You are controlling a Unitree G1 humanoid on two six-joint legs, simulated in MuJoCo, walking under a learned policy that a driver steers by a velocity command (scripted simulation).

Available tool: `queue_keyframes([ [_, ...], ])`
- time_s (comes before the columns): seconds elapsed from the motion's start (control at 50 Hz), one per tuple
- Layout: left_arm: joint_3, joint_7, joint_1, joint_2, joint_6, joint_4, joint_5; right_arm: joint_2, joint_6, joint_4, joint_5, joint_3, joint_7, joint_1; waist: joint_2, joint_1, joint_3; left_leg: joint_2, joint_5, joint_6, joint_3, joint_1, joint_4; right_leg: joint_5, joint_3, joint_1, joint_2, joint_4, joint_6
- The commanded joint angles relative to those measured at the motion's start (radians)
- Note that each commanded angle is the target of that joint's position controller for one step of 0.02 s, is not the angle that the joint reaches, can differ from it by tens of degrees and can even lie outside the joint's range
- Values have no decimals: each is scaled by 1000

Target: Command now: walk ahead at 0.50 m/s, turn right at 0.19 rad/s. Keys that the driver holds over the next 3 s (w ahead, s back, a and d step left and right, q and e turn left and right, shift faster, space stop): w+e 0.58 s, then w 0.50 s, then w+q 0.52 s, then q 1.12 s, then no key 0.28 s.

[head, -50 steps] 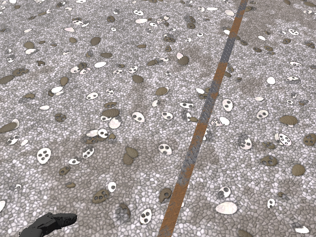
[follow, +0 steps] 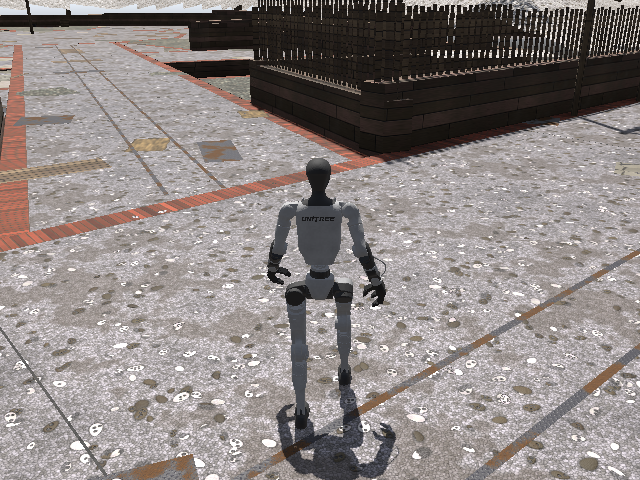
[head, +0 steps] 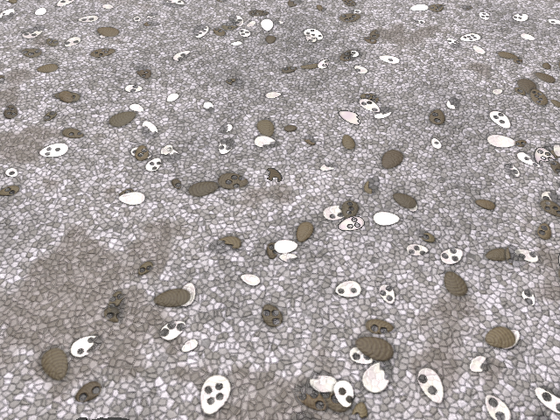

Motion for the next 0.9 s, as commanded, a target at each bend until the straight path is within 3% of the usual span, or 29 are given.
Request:
queue_keyframes([
  [0.02,22,-18,-93,100,-19,-99,-4,-174,3,-21,0,-48,-12,21,121,8,39,328,643,109,-64,66,43,-118,-10,-33,23,-26,-55],
  [0.04,33,-17,-36,122,-16,-88,-1,-186,7,-25,-3,-51,-15,7,138,38,-11,318,836,94,-41,74,117,-155,-39,64,60,-18,-75],
  [0.06,53,-11,82,154,-14,-58,3,-188,14,-31,-4,-49,-19,-16,130,105,-88,282,996,69,5,52,274,-138,-73,231,105,-39,-102],
  [0.08,74,-3,225,203,-10,-29,5,-172,16,-46,-11,-39,-27,-18,94,168,-184,244,919,32,44,-87,496,-81,5,485,63,-28,-141],
  [0.1,99,4,332,306,-7,-26,15,-90,-4,-81,-24,-12,-20,91,-114,138,-331,101,476,-49,72,-488,899,-163,464,885,-185,-41,-314],
  [0.12,83,1,358,247,-5,-11,-7,-74,-31,-71,-26,2,-7,74,-194,150,-396,-7,-203,-70,-51,-707,1072,-294,805,1017,-274,-217,-383],
  [0.14,67,6,317,199,0,-22,-9,-141,-55,-99,9,-12,10,-10,-118,168,-278,61,-171,-52,-118,-815,1131,-405,713,950,-253,-245,-329],
  [0.16,63,11,260,182,4,-40,-1,-145,-70,-121,22,-9,15,-90,-28,158,-169,105,-93,-38,-98,-825,1083,-385,592,805,-216,-261,-295],
  [0.18,56,14,209,166,8,-51,6,-141,-75,-131,6,-10,12,-131,42,125,-80,139,-40,-38,-81,-801,986,-301,503,652,-180,-284,-278],
  [0.2,47,17,177,142,7,-65,15,-146,-70,-131,-13,-18,6,-130,44,91,-49,168,0,-44,-80,-737,909,-213,444,552,-148,-307,-265],
  [0.24,48,23,154,145,8,-81,15,-127,-52,-133,-23,-19,1,-95,-2,53,-41,177,21,-70,-70,-670,833,-112,398,454,-115,-340,-277],
  [0.28,54,34,167,164,5,-80,10,-106,-37,-139,-25,-14,-7,-108,-9,48,-30,173,70,-102,-49,-663,745,-40,337,392,-94,-354,-281],
  [0.38,65,58,240,189,20,-58,-7,-59,-45,-181,-20,4,-2,-295,-24,117,-10,114,390,-133,-35,-581,390,-74,254,334,-19,-329,-208],
  [0.46,67,66,305,183,39,-39,-14,-83,-61,-205,-1,-3,16,-383,-37,144,-11,78,397,-123,-58,-543,259,-138,346,422,-49,-256,-191],
  [0.52,71,71,293,184,50,-45,-9,-119,-75,-198,4,-20,23,-344,-75,106,-20,73,282,-85,-68,-469,204,-125,432,489,-75,-166,-168],
  [0.54,67,70,276,168,52,-52,-7,-134,-80,-179,4,-31,19,-272,-79,63,-46,75,286,-58,-52,-364,161,-96,427,476,-52,-110,-148],
  [0.56,52,65,267,127,49,-65,-1,-169,-84,-163,-11,-46,11,-163,-56,7,-137,147,278,-10,-98,-164,175,-87,381,418,-4,43,-116],
  [0.58,29,64,286,64,44,-87,21,-229,-80,-149,-19,-61,1,-5,87,-42,-286,333,237,51,-289,104,195,-320,269,273,79,333,-74],
  [0.6,18,63,428,39,33,-114,-15,-284,-64,-102,-21,-75,12,48,436,34,-351,512,-3,207,-752,321,102,-683,170,-69,162,606,-27],
  [0.62,35,67,403,143,33,-74,-24,-174,-61,-121,-2,-52,17,15,274,3,-247,483,-183,181,-745,247,58,-625,201,-162,82,707,-13],
  [0.64,46,64,295,177,36,-84,-16,-122,-56,-120,-2,-37,15,-18,175,-21,-128,430,-137,139,-574,131,50,-527,176,-177,58,719,-6],
  [0.66,44,65,240,159,36,-95,-5,-112,-52,-121,-13,-29,18,-59,108,-5,-68,385,-5,126,-466,20,31,-466,150,-146,32,697,0],
  [0.68,45,61,202,146,33,-109,4,-95,-48,-111,-16,-23,19,-84,107,10,-19,352,94,132,-394,-58,10,-426,147,-136,12,645,3],
  [0.7,44,54,203,128,32,-114,0,-86,-49,-105,-22,-18,18,-96,135,33,-6,325,157,128,-332,-115,-13,-405,140,-92,-9,608,2],
  [0.74,35,46,208,92,34,-116,-3,-85,-55,-87,-12,-18,20,-95,158,51,-10,307,240,147,-264,-154,-47,-397,108,-59,-17,532,8],
  [0.76,30,45,188,80,35,-124,2,-102,-56,-78,-7,-23,20,-91,153,52,-3,311,278,159,-239,-164,-65,-380,95,-65,-24,482,14],
  [0.82,11,36,103,54,25,-147,12,-146,-50,-56,2,-33,15,-86,124,36,5,303,355,164,-155,-180,-94,-241,58,-43,-41,295,23],
  [0.9,6,22,-15,58,12,-171,2,-176,-36,-17,16,-36,15,-28,124,-7,18,285,367,131,-78,-181,-88,-80,14,55,-7,89,19],
])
